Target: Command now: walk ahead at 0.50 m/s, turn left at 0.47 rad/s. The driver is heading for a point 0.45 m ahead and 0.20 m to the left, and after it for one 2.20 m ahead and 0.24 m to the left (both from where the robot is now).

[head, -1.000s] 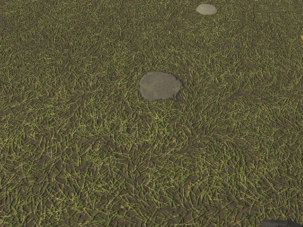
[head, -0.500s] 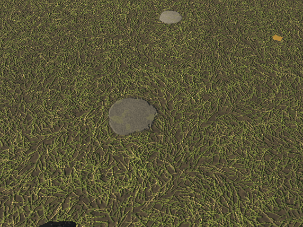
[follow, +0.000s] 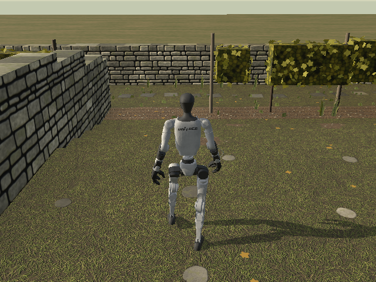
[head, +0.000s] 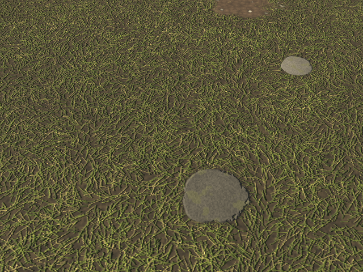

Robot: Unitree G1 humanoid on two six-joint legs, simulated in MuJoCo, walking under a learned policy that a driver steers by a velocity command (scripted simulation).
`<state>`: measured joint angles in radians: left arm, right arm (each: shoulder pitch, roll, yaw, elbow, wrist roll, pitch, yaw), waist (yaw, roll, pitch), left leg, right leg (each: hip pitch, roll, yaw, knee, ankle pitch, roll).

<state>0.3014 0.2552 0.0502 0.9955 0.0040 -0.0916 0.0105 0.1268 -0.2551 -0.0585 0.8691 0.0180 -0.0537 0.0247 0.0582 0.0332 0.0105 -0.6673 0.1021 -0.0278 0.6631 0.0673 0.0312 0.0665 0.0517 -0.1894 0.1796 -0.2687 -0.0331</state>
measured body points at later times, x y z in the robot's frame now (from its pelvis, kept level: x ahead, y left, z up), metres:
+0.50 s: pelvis +0.29 +0.05 +0.00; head +0.32 +0.08 +0.45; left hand +0.43 +0.35 -0.09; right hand +0.41 -0.21 -0.10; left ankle +0.20 +0.12 -0.74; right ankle +0.52 -0.07 -0.69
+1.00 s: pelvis +0.55 +0.11 +0.00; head +0.57 +0.13 +0.45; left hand +0.40 +0.36 -0.13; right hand +0.86 +0.02 -0.08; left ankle +0.60 +0.34 -0.69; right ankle +0.53 -0.03 -0.74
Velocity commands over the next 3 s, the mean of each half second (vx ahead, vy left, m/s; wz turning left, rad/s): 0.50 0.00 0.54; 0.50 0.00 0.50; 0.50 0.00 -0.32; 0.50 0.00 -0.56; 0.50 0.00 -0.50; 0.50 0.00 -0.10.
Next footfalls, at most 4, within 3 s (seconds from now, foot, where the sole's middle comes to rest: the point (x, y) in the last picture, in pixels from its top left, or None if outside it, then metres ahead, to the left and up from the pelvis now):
0.12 left None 0.24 0.13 -0.78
0.60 right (201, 254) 0.56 -0.01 -0.78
1.12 left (106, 222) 0.67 0.36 -0.78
1.64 right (153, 152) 1.02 0.21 -0.78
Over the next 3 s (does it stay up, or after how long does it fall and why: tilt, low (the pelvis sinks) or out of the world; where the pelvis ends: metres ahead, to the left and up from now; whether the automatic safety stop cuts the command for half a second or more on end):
stays up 1.56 0.21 0.00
